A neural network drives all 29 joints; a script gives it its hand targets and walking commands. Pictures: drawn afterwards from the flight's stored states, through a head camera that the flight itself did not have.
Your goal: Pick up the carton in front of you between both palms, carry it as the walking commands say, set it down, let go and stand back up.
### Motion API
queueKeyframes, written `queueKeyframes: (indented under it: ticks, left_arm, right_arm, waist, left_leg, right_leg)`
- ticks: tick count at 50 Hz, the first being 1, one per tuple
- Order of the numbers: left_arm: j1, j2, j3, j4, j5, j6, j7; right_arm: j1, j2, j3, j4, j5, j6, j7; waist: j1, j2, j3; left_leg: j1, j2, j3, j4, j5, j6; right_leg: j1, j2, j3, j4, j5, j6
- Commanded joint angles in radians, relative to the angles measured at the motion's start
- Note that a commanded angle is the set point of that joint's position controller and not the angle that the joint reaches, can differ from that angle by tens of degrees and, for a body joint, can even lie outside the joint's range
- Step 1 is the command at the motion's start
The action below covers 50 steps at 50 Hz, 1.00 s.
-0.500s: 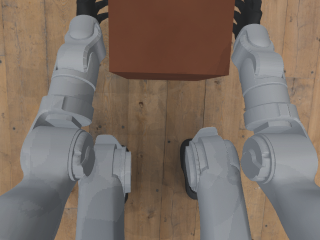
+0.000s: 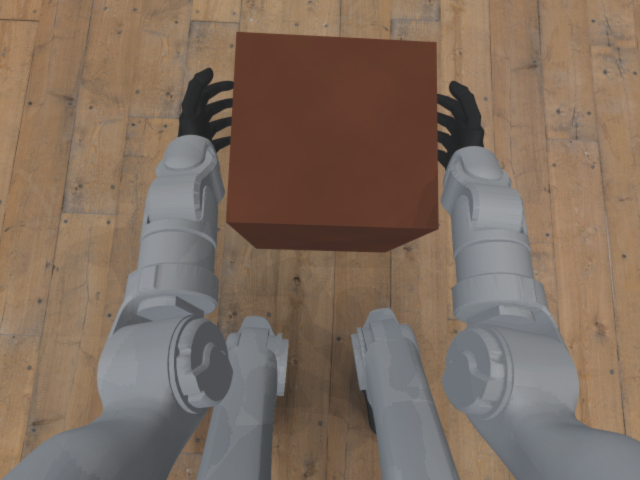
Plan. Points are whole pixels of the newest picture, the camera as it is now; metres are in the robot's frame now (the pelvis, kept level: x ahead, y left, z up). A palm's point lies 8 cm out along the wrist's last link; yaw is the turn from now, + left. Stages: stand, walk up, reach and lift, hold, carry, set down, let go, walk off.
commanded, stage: reach and lift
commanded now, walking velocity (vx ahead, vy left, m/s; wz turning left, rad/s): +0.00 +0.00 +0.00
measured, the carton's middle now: (327, 167) +0.50 -0.02 -0.13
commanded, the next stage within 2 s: none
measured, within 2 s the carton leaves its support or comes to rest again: neither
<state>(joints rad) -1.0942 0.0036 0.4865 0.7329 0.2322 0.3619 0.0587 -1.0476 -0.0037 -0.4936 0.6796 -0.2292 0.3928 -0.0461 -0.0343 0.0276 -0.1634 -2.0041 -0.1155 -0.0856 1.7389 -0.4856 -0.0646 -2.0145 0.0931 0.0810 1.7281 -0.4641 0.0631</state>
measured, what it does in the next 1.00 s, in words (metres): rises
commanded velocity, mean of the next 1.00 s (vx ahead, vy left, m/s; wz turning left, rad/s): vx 0.00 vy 0.00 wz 0.00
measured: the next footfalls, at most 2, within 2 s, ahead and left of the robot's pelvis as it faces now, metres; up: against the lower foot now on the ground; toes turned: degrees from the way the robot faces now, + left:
none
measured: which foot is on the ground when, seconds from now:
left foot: down 0.00-1.00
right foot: down 0.00-1.00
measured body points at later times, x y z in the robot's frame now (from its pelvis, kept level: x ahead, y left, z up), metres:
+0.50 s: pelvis +0.05 +0.00 +0.13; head +0.20 +0.00 +0.56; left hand +0.47 +0.14 +0.10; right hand +0.46 -0.17 +0.09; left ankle +0.11 +0.13 -0.46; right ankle +0.12 -0.13 -0.46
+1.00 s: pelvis +0.10 +0.00 +0.26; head +0.12 -0.01 +0.71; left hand +0.43 +0.14 +0.25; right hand +0.42 -0.16 +0.24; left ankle +0.11 +0.13 -0.46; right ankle +0.12 -0.13 -0.46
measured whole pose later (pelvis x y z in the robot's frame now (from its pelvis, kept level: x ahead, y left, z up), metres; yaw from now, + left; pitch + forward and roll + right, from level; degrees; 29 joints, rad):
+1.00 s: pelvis +0.10 +0.00 +0.26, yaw +0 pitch +11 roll +0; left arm -0.32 -0.15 0.31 0.49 0.21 0.40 0.04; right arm -0.30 0.14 -0.29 0.48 -0.22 0.42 -0.04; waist -0.01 0.01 -0.16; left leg -0.55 -0.06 -0.14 0.68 -0.31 -0.02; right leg -0.56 0.06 0.13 0.68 -0.30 0.02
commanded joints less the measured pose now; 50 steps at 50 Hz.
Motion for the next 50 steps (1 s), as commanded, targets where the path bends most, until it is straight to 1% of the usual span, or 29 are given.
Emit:
queueKeyframes:
  ticks: [1, 4, 6, 7, 8, 9, 10, 12, 13, 14, 15, 16, 17, 18, 19, 20, 23, 25, 28, 30, 33, 34, 36, 37, 40, 41, 45, 46, 50]
  left_arm:
    - [-0.567, -1.076, -0.481, 0.073, -0.148, 0.007, -0.268]
    - [-0.575, -1.11, -0.55, 0.025, -0.193, -0.002, -0.257]
    - [-0.589, -1.104, -0.558, -0.023, -0.194, -0.005, -0.258]
    - [-0.538, -1.15, -0.628, -0.046, -0.222, 0.002, -0.251]
    - [-0.536, -1.095, -0.574, -0.025, -0.204, -0.003, -0.25]
    - [-0.491, -1.18, -0.614, -0.018, -0.224, 0.002, -0.251]
    - [-0.461, -1.138, -0.6, -0.033, -0.195, 0.0, -0.254]
    - [-0.408, -1.14, -0.602, -0.01, -0.205, -0.001, -0.259]
    - [-0.387, -1.162, -0.615, 0.007, -0.207, 0.0, -0.255]
    - [-0.361, -1.153, -0.591, 0.008, -0.169, 0.002, -0.255]
    - [-0.334, -1.175, -0.616, -0.002, -0.202, -0.008, -0.252]
    - [-0.338, -1.185, -0.642, -0.016, -0.221, -0.01, -0.244]
    - [-0.276, -1.133, -0.635, -0.018, -0.187, -0.015, -0.238]
    - [-0.274, -1.21, -0.648, -0.027, -0.2, -0.019, -0.237]
    - [-0.21, -1.19, -0.619, -0.003, -0.19, -0.027, -0.245]
    - [-0.237, -1.172, -0.647, -0.034, -0.212, -0.032, -0.244]
    - [-0.195, -1.19, -0.657, -0.056, -0.184, -0.042, -0.24]
    - [-0.117, -1.147, -0.64, -0.045, -0.175, -0.048, -0.242]
    - [-0.088, -1.14, -0.627, -0.027, -0.155, -0.045, -0.242]
    - [-0.042, -1.196, -0.675, -0.087, -0.179, -0.048, -0.242]
    - [0.021, -1.178, -0.672, -0.057, -0.154, -0.037, -0.251]
    - [0.048, -1.222, -0.714, -0.093, -0.183, -0.036, -0.249]
    - [0.115, -1.17, -0.725, -0.111, -0.167, -0.04, -0.246]
    - [0.178, -1.189, -0.71, -0.084, -0.161, -0.033, -0.251]
    - [0.206, -1.146, -0.725, -0.145, -0.153, -0.035, -0.262]
    - [0.2, -1.147, -0.744, -0.142, -0.166, -0.025, -0.264]
    - [0.263, -1.156, -0.756, -0.144, -0.163, 0.008, -0.272]
    - [0.269, -1.17, -0.739, -0.14, -0.169, 0.018, -0.272]
    - [0.319, -1.178, -0.811, -0.209, -0.187, 0.075, -0.285]
  right_arm:
    - [-0.655, 1.02, 0.498, 0.021, 0.137, -0.011, 0.264]
    - [-0.56, 1.008, 0.531, 0.031, 0.163, -0.012, 0.271]
    - [-0.682, 1.067, 0.601, -0.059, 0.21, -0.016, 0.275]
    - [-0.646, 1.09, 0.646, -0.107, 0.216, -0.016, 0.277]
    - [-0.589, 1.128, 0.634, -0.007, 0.233, -0.006, 0.28]
    - [-0.564, 1.088, 0.646, -0.086, 0.229, -0.026, 0.277]
    - [-0.549, 1.122, 0.64, -0.063, 0.239, -0.013, 0.276]
    - [-0.462, 1.125, 0.625, -0.02, 0.19, -0.005, 0.269]
    - [-0.44, 1.098, 0.608, -0.005, 0.195, -0.014, 0.273]
    - [-0.452, 1.091, 0.643, -0.023, 0.217, -0.02, 0.281]
    - [-0.437, 1.129, 0.656, -0.043, 0.216, -0.025, 0.281]
    - [-0.353, 1.109, 0.641, -0.01, 0.218, -0.026, 0.272]
    - [-0.386, 1.139, 0.672, -0.042, 0.229, -0.036, 0.278]
    - [-0.344, 1.109, 0.653, -0.048, 0.196, -0.04, 0.271]
    - [-0.353, 1.133, 0.689, -0.071, 0.211, -0.042, 0.263]
    - [-0.312, 1.123, 0.664, -0.065, 0.203, -0.049, 0.262]
    - [-0.239, 1.12, 0.682, -0.046, 0.182, -0.055, 0.256]
    - [-0.206, 1.145, 0.666, -0.02, 0.18, -0.06, 0.256]
    - [-0.148, 1.144, 0.67, -0.033, 0.163, -0.062, 0.259]
    - [-0.08, 1.145, 0.681, -0.038, 0.157, -0.062, 0.264]
    - [-0.095, 1.118, 0.71, -0.103, 0.181, -0.062, 0.261]
    - [0.036, 1.144, 0.714, -0.06, 0.154, -0.053, 0.255]
    - [0.048, 1.202, 0.759, -0.053, 0.189, -0.055, 0.266]
    - [0.082, 1.131, 0.753, -0.112, 0.167, -0.057, 0.257]
    - [0.131, 1.171, 0.756, -0.066, 0.174, -0.045, 0.24]
    - [0.136, 1.152, 0.764, -0.143, 0.171, -0.051, 0.235]
    - [0.16, 1.133, 0.826, -0.211, 0.191, -0.028, 0.247]
    - [0.17, 1.11, 0.797, -0.196, 0.166, -0.013, 0.253]
    - [0.221, 1.16, 0.821, -0.22, 0.191, 0.044, 0.272]
  waist:
    - [-0.015, 0.011, -0.984]
    - [-0.061, 0.059, -1.026]
    - [-0.004, 0.001, -1.082]
    - [-0.047, 0.021, -1.14]
    - [0.01, -0.048, -1.06]
    - [-0.06, 0.01, -1.085]
    - [0.006, 0.009, -1.1]
    - [-0.038, -0.053, -0.955]
    - [-0.039, 0.003, -0.923]
    - [0.045, 0.057, -0.888]
    - [-0.031, -0.016, -0.97]
    - [-0.045, 0.014, -0.907]
    - [0.035, 0.003, -0.906]
    - [-0.039, 0.03, -0.938]
    - [0.038, -0.016, -0.903]
    - [-0.058, -0.047, -0.864]
    - [0.019, 0.037, -0.804]
    - [-0.012, -0.041, -0.767]
    - [0.016, -0.034, -0.66]
    - [-0.029, -0.014, -0.725]
    - [0.016, 0.023, -0.64]
    - [-0.035, 0.006, -0.629]
    - [0.055, 0.009, -0.636]
    - [0.021, -0.011, -0.565]
    - [0.055, -0.05, -0.505]
    - [-0.005, -0.047, -0.517]
    - [0.045, -0.01, -0.47]
    - [0.005, -0.01, -0.419]
    - [0.018, -0.038, -0.336]
  left_leg:
    - [0.507, -0.077, 0.176, -0.231, 0.068, 0.033]
    - [0.583, -0.073, 0.179, -0.254, 0.12, 0.009]
    - [0.647, -0.074, 0.163, -0.285, 0.135, 0.026]
    - [0.731, -0.077, 0.148, -0.311, 0.152, 0.02]
    - [0.678, -0.071, 0.164, -0.314, 0.165, 0.029]
    - [0.734, -0.071, 0.141, -0.325, 0.192, 0.016]
    - [0.733, -0.078, 0.16, -0.339, 0.173, 0.024]
    - [0.74, -0.075, 0.133, -0.403, 0.148, 0.03]
    - [0.79, -0.068, 0.115, -0.425, 0.127, 0.027]
    - [0.786, -0.066, 0.146, -0.433, 0.173, 0.02]
    - [0.813, -0.071, 0.134, -0.436, 0.164, 0.025]
    - [0.87, -0.062, 0.11, -0.464, 0.219, 0.016]
    - [0.916, -0.064, 0.111, -0.482, 0.28, 0.022]
    - [0.943, -0.071, 0.106, -0.491, 0.242, 0.013]
    - [0.942, -0.069, 0.111, -0.511, 0.221, 0.023]
    - [0.938, -0.058, 0.088, -0.54, 0.2, 0.02]
    - [0.946, -0.07, 0.095, -0.59, 0.211, 0.02]
    - [1.006, -0.054, 0.074, -0.62, 0.194, 0.037]
    - [1.072, -0.043, 0.063, -0.699, 0.228, 0.044]
    - [1.19, -0.04, 0.054, -0.732, 0.302, 0.031]
    - [1.253, -0.029, 0.042, -0.809, 0.294, 0.041]
    - [1.261, -0.036, 0.038, -0.828, 0.332, 0.029]
    - [1.289, -0.023, 0.048, -0.861, 0.374, 0.037]
    - [1.297, -0.025, 0.031, -0.894, 0.401, 0.038]
    - [1.406, -0.026, 0.031, -0.962, 0.43, 0.049]
    - [1.478, -0.019, 0.021, -0.987, 0.44, 0.052]
    - [1.562, -0.008, 0.011, -1.067, 0.47, 0.044]
    - [1.521, -0.009, 0.013, -1.091, 0.471, 0.038]
    - [1.72, 0.014, -0.007, -1.2, 0.486, 0.044]
  right_leg:
    - [0.678, 0.058, -0.163, -0.228, 0.098, -0.031]
    - [0.761, 0.058, -0.148, -0.284, 0.158, -0.044]
    - [0.749, 0.069, -0.17, -0.272, 0.149, -0.032]
    - [0.793, 0.074, -0.182, -0.274, 0.187, -0.032]
    - [0.808, 0.073, -0.159, -0.299, 0.199, -0.023]
    - [0.837, 0.074, -0.162, -0.31, 0.227, -0.027]
    - [0.858, 0.08, -0.147, -0.326, 0.206, -0.024]
    - [0.886, 0.07, -0.144, -0.389, 0.194, -0.022]
    - [0.858, 0.071, -0.152, -0.38, 0.155, -0.033]
    - [0.833, 0.067, -0.127, -0.406, 0.171, -0.037]
    - [0.936, 0.072, -0.138, -0.423, 0.194, -0.026]
    - [0.923, 0.074, -0.137, -0.43, 0.242, -0.035]
    - [0.874, 0.072, -0.14, -0.432, 0.252, -0.026]
    - [0.938, 0.072, -0.132, -0.465, 0.24, -0.038]
    - [0.979, 0.069, -0.111, -0.498, 0.208, -0.031]
    - [1.016, 0.073, -0.135, -0.512, 0.215, -0.029]
    - [1.084, 0.066, -0.085, -0.573, 0.223, -0.048]
    - [1.113, 0.062, -0.075, -0.623, 0.21, -0.035]
    - [1.122, 0.058, -0.071, -0.676, 0.232, -0.043]
    - [1.207, 0.06, -0.076, -0.71, 0.295, -0.046]
    - [1.239, 0.055, -0.059, -0.768, 0.26, -0.057]
    - [1.336, 0.048, -0.037, -0.818, 0.343, -0.059]
    - [1.424, 0.042, -0.015, -0.839, 0.391, -0.05]
    - [1.443, 0.029, -0.021, -0.875, 0.42, -0.054]
    - [1.525, 0.024, -0.001, -0.963, 0.461, -0.034]
    - [1.53, 0.043, -0.013, -0.971, 0.455, -0.03]
    - [1.65, 0.02, -0.005, -1.049, 0.471, -0.047]
    - [1.67, 0.013, 0.001, -1.085, 0.466, -0.063]
    - [1.741, 0.026, -0.012, -1.17, 0.469, -0.049]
